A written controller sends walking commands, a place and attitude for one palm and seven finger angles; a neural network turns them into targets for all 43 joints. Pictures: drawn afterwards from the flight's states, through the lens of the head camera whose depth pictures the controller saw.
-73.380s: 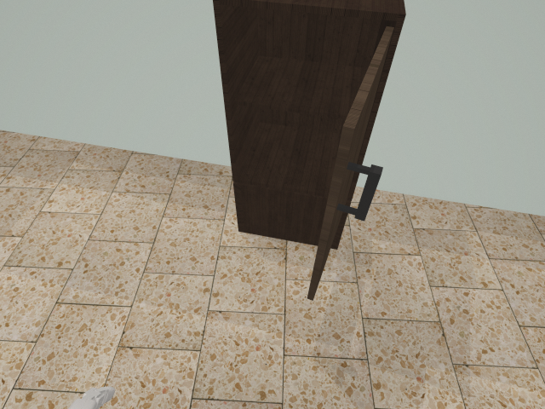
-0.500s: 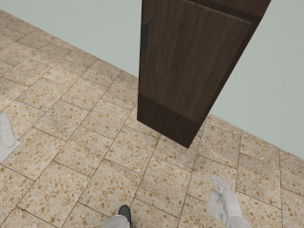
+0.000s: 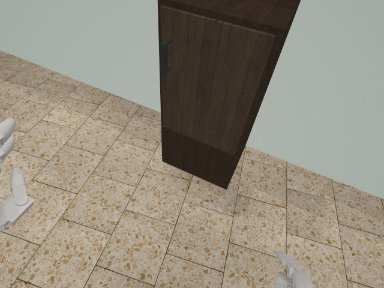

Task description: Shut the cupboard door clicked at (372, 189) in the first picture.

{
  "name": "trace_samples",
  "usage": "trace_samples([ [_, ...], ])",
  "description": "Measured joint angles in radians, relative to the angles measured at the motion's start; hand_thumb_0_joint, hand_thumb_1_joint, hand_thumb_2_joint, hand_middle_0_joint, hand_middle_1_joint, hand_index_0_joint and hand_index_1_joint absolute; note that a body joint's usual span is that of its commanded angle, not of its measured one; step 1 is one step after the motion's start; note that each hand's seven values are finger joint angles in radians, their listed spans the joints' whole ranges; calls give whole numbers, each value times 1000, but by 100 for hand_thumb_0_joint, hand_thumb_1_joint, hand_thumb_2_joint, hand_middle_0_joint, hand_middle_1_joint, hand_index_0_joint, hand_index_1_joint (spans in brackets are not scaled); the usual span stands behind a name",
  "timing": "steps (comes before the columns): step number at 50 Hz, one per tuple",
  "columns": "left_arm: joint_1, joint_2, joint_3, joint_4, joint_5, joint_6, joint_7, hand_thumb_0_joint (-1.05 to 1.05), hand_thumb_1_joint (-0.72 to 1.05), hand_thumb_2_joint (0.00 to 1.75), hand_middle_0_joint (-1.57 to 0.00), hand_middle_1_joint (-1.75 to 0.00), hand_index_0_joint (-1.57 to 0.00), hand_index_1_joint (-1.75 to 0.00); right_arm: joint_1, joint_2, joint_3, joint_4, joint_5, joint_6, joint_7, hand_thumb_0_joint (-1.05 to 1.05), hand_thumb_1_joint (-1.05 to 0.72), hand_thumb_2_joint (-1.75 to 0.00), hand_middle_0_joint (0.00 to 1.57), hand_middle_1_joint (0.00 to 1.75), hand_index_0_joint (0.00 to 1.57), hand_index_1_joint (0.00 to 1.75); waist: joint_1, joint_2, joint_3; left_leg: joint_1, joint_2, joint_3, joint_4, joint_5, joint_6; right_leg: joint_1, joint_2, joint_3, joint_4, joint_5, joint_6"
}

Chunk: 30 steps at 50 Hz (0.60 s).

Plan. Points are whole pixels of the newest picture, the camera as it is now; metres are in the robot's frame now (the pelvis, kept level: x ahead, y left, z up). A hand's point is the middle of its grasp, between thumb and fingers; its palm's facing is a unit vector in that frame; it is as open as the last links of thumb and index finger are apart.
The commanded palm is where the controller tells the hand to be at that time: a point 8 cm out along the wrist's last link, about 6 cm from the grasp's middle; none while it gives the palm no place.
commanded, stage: stop stepping back and stand still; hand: left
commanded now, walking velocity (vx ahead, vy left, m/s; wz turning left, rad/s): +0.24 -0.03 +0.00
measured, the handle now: (166, 57) +0.93 +0.08 +0.01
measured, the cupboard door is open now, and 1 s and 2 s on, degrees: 0 0 0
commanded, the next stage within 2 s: let the arm hang, fingers relaxed in 0.46 s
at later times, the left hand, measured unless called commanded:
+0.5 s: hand (24, 199) +0.21 +0.24 +0.18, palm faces +0.32 -0.83 -0.45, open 7.5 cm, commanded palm +0.14 +0.30 +0.18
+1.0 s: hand out of the picture -0.03 +0.17 -0.19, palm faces +0.07 -0.99 -0.15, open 7.0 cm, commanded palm none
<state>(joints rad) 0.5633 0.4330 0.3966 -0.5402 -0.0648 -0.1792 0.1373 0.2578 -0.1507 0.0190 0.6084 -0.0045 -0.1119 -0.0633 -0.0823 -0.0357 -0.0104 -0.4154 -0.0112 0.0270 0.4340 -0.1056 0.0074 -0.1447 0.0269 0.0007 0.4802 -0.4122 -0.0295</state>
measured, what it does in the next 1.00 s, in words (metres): stands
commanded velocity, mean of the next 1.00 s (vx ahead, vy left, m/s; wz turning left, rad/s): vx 0.02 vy -0.01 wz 0.00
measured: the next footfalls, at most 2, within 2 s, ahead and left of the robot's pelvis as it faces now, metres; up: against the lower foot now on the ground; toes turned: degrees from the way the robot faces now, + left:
none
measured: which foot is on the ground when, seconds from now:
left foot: down 0.00-1.00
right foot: down 0.00-1.00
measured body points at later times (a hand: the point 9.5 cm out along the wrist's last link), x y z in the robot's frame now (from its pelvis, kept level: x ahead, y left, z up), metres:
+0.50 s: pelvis +0.00 +0.00 +0.00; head +0.03 +0.03 +0.45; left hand +0.19 +0.28 +0.20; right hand +0.16 -0.21 -0.08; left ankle +0.08 +0.12 -0.74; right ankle -0.06 -0.13 -0.74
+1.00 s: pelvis +0.00 -0.01 -0.01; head +0.02 +0.04 +0.44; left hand -0.03 +0.23 -0.18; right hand +0.02 -0.26 -0.14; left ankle +0.08 +0.12 -0.74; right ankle -0.06 -0.13 -0.74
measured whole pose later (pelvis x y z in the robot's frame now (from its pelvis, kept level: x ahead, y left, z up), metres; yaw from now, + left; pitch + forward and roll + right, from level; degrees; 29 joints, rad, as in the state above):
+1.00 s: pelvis +0.00 -0.01 -0.01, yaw +3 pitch -1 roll -2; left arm 0.38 0.21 0.02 0.96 0.01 0.05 0.01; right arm 0.31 -0.19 -0.01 0.96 -0.03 0.05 -0.02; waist 0.00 -0.06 0.07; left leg -0.39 0.03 -0.01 0.57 -0.16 0.00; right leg -0.12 0.02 -0.05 0.53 -0.38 -0.01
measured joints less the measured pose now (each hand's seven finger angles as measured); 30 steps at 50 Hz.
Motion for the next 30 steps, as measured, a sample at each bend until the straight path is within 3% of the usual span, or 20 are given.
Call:
trace_samples([
  [2,84,44,27,-68,-6,-13,-6,2,89,90,-21,-30,-21,-31,2,14,7,-13,-3,10,6,1,-90,-89,20,30,20,30,10,6,-3,-22,12,-4,25,-61,-14,-6,3,-20,-15,8,-13],
  [5,160,92,77,-104,-9,-22,4,2,88,90,-21,-30,-21,-31,15,3,5,-4,-8,39,4,1,-90,-89,20,30,20,30,57,19,-23,-64,27,4,176,-172,-20,-6,5,-22,-3,70,-18],
  [8,114,58,77,-36,2,-30,25,1,88,90,-22,-30,-21,-31,42,-36,-7,46,-3,61,-1,1,-90,-89,20,30,20,30,109,38,-70,-62,28,2,335,-212,-14,15,-5,-7,28,50,12],
  [10,33,6,64,50,12,-26,41,1,88,90,-21,-30,-21,-31,60,-64,-15,68,2,66,-9,1,-90,-89,20,30,20,30,124,45,-96,-5,34,6,283,-220,-2,24,-22,-7,68,9,29],
  [13,-125,-79,30,195,22,7,57,1,88,90,-21,-30,-21,-31,52,-98,-30,87,10,63,-28,1,-90,-89,20,30,20,30,118,56,-86,28,21,4,249,-140,25,15,-51,-24,167,-55,55],
  [17,-202,-129,-5,275,24,50,50,1,89,90,-20,-30,-20,-30,-15,-66,-14,78,12,43,-33,1,-90,-89,20,30,20,30,93,23,-35,39,6,28,217,-127,36,-5,-57,27,176,-37,47],
  [21,-134,-84,-29,101,22,28,22,2,89,90,-20,-30,-20,-30,-45,-1,13,20,2,-10,-11,1,-90,-89,20,30,20,30,52,-17,21,36,23,20,110,-53,16,-15,-36,27,76,23,50],
  [24,-20,-8,5,-58,18,-25,10,2,89,90,-20,-30,-20,-30,-38,25,24,-14,-2,-30,6,1,-90,-89,20,30,20,30,32,-21,32,26,42,5,58,-17,0,-17,-14,16,6,69,38],
  [28,98,85,89,-101,3,-64,8,2,88,90,-21,-30,-21,-31,-27,17,19,-6,6,-2,8,1,-90,-89,20,30,20,30,43,10,9,21,62,-4,59,-24,-14,-7,7,13,-29,81,26],
  [30,24,81,9,63,34,-46,-29,1,89,90,-21,-30,-21,-31,-34,-34,-2,51,13,-20,37,1,-90,-89,20,30,20,30,72,65,-13,0,66,-5,101,-33,-13,-22,9,1,5,79,28],
])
